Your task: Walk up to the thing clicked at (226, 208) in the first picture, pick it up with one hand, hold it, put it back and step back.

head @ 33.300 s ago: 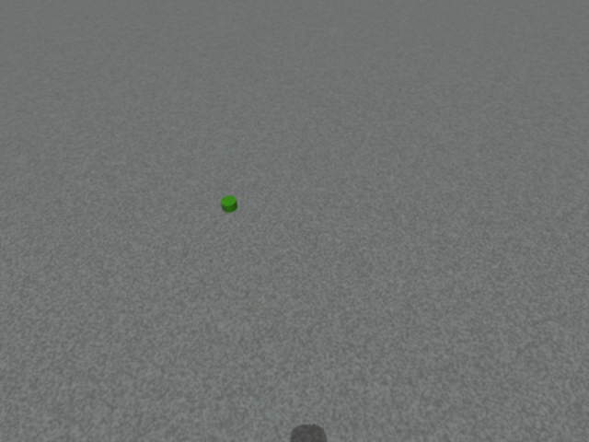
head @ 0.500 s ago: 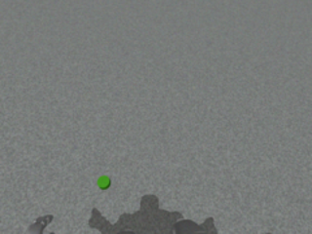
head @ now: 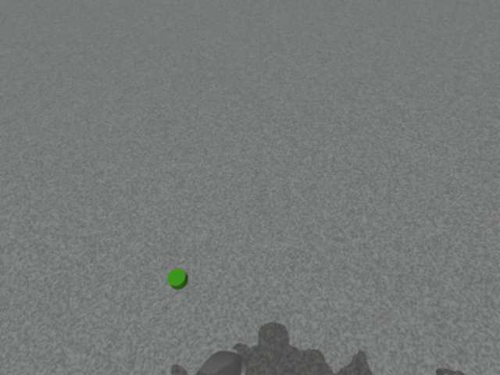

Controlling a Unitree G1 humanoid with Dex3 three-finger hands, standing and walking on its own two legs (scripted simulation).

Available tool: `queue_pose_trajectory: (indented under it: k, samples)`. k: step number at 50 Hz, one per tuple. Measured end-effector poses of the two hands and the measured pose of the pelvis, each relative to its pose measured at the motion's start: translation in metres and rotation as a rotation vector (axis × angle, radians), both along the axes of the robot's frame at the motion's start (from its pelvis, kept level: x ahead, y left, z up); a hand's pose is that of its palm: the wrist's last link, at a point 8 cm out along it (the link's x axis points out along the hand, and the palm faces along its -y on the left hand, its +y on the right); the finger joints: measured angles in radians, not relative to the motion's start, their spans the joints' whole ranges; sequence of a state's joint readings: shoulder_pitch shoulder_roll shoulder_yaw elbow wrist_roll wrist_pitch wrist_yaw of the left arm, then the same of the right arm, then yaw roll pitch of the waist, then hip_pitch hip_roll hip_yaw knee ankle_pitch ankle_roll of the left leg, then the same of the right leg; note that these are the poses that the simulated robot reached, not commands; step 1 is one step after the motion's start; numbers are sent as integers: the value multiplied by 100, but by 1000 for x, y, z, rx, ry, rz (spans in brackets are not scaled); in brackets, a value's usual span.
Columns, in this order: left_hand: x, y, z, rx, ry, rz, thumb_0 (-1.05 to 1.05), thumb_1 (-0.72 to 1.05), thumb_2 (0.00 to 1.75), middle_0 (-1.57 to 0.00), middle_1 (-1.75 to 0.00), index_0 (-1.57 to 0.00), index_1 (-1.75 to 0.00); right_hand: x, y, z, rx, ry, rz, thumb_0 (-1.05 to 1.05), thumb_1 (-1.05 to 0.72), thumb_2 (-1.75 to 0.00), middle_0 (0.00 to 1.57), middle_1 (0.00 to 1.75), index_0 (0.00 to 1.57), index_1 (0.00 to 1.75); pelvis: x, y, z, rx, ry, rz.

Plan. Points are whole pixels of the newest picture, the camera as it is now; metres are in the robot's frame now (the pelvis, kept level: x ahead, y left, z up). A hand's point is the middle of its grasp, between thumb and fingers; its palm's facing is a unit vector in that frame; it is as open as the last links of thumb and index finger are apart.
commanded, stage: step back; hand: left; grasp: from above
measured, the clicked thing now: (177, 278) +0.55 +0.36 -0.74
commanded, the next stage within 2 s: none
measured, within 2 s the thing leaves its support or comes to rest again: neither
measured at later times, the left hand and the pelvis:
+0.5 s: hand out of the picture -0.05 +0.26 -0.15, palm faces +0.05 -0.92 -0.39, open 7.4 cm; pelvis -0.15 -0.01 -0.01, yaw +2 degrees
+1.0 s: hand out of the picture -0.22 +0.26 -0.15, palm faces +0.10 -0.91 -0.41, open 7.4 cm; pelvis -0.32 -0.03 -0.01, yaw +6 degrees
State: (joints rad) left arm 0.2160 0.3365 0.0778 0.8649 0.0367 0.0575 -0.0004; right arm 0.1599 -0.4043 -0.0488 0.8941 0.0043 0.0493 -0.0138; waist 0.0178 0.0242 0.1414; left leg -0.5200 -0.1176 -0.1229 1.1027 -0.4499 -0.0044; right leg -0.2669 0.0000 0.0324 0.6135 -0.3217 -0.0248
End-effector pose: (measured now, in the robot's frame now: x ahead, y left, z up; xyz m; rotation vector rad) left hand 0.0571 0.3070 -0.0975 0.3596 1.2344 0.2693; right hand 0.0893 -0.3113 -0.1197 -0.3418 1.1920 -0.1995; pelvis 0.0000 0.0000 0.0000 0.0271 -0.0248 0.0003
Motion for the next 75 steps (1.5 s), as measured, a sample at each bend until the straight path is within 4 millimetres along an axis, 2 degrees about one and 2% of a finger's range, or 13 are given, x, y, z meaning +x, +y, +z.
queue_pose_trajectory:
  k: [5, 10, 17, 23, 28, 35, 41, 48, 52, 56, 62, 68, 75]
  samples:
    - [-4, 2, 5, 18, -87, 0, 1, 90, 90, -21, -30, -21, -30, -36, -3, -1, -23, 68, 39, 1, -90, -90, 21, 30, 20, 29, -24, -1, 0, -9, 12, 39]
    - [-13, 11, -8, -1, -165, -1, 0, 90, 90, -21, -30, -20, -30, -57, 6, -3, -47, 75, 88, 1, -90, -90, 21, 30, 20, 29, -55, 4, -11, -23, 7, 88]
    - [-52, 11, -14, -39, -147, 26, 0, 90, 90, -21, -30, -20, -30, -80, 19, 17, -42, 0, 112, 1, -90, -90, 21, 30, 20, 30, -95, 4, -3, -39, -7, 80]
    - [-98, 4, -15, -28, -112, 12, 0, 90, 90, -21, -30, -20, -30, -91, 9, 25, -53, -92, 114, 1, -90, -90, 21, 30, 20, 30, -132, -7, -3, -48, -5, 40]
    - [-143, -10, -21, 1, -74, -10, 0, 90, 90, -21, -30, -20, -30, -113, -14, 12, -38, -140, 106, 0, -90, -90, 21, 30, 20, 30, -167, -24, -16, -39, -9, 7]
    - [-212, -30, -4, 10, -35, 16, 0, 90, 90, -21, -30, -21, -30, -174, -31, 3, -12, -67, 61, 1, -90, -90, 21, 30, 20, 29, -210, -35, -6, -9, -13, 27]
    - [-238, -22, 0, 41, -92, 25, 1, 90, 90, -21, -30, -21, -30, -236, -32, -4, -30, 36, 94, 1, -90, -90, 21, 30, 20, 29, -249, -34, -8, -12, -3, 78]
    - [-276, -8, -17, 15, -131, 48, 0, 90, 90, -21, -30, -20, -30, -295, -15, -2, -35, 68, 126, 1, -90, -90, 21, 30, 20, 29, -305, -26, -14, -9, -27, 107]
    - [-305, -13, -15, -5, -109, 57, 0, 90, 90, -21, -30, -20, -30, -316, -14, 12, -37, 35, 120, 1, -90, -90, 21, 30, 20, 30, -329, -31, -5, -34, -19, 87]
    - [-342, -20, -15, -14, -73, 43, 0, 90, 90, -21, -30, -20, -30, -326, -20, 18, -41, -24, 121, 1, -90, -90, 21, 30, 20, 30, -356, -36, -3, -44, -10, 58]
    - [-402, -40, -20, 9, -7, 15, 0, 90, 90, -21, -30, -20, -30, -348, -43, 6, -19, -103, 115, 1, -90, -90, 21, 30, 20, 30, -402, -55, -14, -35, -3, 14]
    - [-464, -61, -3, 15, 27, 50, 0, 90, 90, -21, -30, -21, -30, -398, -58, 2, 7, -50, 76, 1, -90, -90, 21, 30, 20, 29, -434, -68, -2, -3, -9, 24]
    - [-494, -56, 6, 41, -47, 85, 0, 90, 90, -21, -30, -21, -30, -455, -63, -7, 3, 64, 111, 1, -90, -90, 21, 30, 20, 29, -459, -70, -2, -4, -11, 90]
